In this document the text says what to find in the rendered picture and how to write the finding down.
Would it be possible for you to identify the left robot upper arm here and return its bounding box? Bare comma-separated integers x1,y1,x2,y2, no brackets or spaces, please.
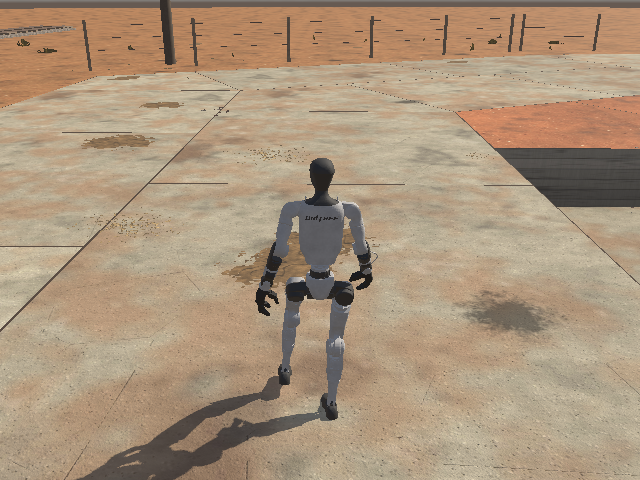
273,201,301,258

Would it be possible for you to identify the right robot shin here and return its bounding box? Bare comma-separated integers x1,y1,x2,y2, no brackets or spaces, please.
326,339,345,406

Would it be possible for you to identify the right robot upper arm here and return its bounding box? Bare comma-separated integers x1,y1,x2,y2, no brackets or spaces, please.
342,201,368,255

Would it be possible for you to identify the robot left foot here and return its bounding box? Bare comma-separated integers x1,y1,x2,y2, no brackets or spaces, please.
278,364,292,385

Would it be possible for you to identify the robot left forearm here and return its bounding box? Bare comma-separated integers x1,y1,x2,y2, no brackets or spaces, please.
259,242,282,291

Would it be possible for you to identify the left robot hand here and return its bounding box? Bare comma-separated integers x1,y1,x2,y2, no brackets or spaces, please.
255,288,279,316

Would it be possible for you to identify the robot right forearm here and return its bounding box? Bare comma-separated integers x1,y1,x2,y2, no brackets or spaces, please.
357,240,372,275

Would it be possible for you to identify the right robot hand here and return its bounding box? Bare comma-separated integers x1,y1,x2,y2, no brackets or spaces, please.
349,269,373,290

